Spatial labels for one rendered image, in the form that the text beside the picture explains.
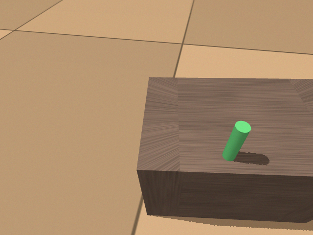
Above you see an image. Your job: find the can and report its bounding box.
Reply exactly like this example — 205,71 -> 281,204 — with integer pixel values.
223,121 -> 251,161

